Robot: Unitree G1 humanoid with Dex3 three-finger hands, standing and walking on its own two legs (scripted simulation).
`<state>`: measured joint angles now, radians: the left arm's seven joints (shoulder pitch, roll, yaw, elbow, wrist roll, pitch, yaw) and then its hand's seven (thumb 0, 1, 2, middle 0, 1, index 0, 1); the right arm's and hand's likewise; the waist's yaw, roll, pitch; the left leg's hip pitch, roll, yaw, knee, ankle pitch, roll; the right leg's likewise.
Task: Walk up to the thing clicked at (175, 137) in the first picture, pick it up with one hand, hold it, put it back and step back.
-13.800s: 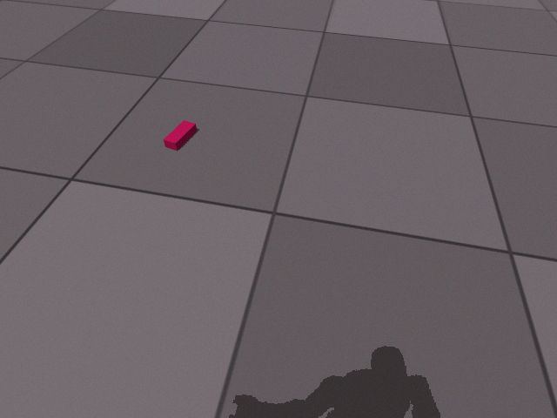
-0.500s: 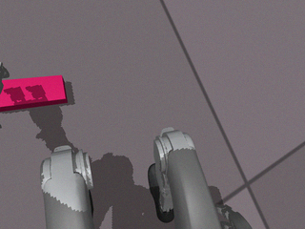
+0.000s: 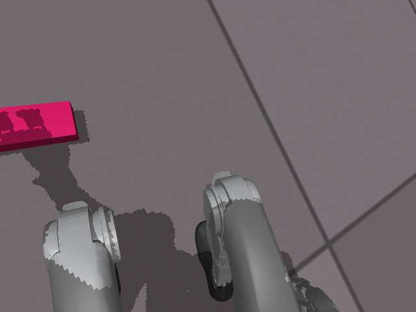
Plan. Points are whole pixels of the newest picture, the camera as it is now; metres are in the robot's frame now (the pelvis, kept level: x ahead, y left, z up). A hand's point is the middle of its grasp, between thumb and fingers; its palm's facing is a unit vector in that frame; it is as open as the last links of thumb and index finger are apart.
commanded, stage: rise first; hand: left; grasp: from above
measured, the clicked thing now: (24, 127) +0.50 +0.29 -0.30
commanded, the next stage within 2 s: approach in 0.90 s
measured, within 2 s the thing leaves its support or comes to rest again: neither
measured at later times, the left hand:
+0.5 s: hand out of the picture +0.45 +0.33 -0.18, palm faces -0.46 -0.07 -0.89, open 14.0 cm
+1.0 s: hand out of the picture +0.45 +0.33 -0.18, palm faces -0.46 -0.07 -0.88, open 13.9 cm
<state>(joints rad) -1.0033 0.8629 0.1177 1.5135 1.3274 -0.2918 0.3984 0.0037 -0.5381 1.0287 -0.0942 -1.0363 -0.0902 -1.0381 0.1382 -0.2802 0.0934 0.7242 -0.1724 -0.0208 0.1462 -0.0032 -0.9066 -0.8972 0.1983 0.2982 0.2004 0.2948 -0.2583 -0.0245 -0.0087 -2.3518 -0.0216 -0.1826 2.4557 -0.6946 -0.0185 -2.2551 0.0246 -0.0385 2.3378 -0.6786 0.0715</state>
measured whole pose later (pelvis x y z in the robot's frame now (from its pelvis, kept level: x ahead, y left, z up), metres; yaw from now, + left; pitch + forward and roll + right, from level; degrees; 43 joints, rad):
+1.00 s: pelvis +0.00 +0.00 +0.00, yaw +0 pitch +33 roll -11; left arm -1.01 0.87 0.10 1.52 1.33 -0.30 0.39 0.00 -0.51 1.00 -0.10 -1.06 -0.11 -1.05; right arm 0.16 -0.28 0.11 0.70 -0.17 -0.03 0.14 0.00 -0.90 -0.90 0.20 0.30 0.20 0.29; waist -0.27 -0.02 -0.01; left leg -2.36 -0.02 -0.18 2.45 -0.69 -0.01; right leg -2.25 0.02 -0.04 2.33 -0.67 0.07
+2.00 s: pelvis +0.00 +0.00 +0.00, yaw -1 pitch +33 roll -11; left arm -1.09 0.85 0.04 1.56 1.32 -0.27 0.40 0.00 -0.48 1.05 -0.09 -1.11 -0.11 -1.08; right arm 0.16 -0.31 0.14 0.67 -0.18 -0.06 0.14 0.00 -0.90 -0.89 0.20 0.30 0.20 0.29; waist -0.31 -0.04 0.03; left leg -2.36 -0.03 -0.20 2.46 -0.69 -0.03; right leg -2.26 0.02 -0.06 2.33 -0.66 0.07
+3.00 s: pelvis +0.00 +0.01 -0.02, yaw -5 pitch +30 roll -15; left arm -1.10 1.00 0.11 1.75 1.36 -0.25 0.61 0.00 -0.46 1.08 -0.10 -1.07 -0.10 -1.07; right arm 0.12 -0.33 0.26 0.66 -0.27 -0.17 0.24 0.00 -0.90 -0.89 0.20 0.30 0.20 0.29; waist -0.39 -0.11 0.14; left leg -2.36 -0.01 -0.27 2.56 -0.74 -0.01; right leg -2.25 0.05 -0.11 2.37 -0.68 0.07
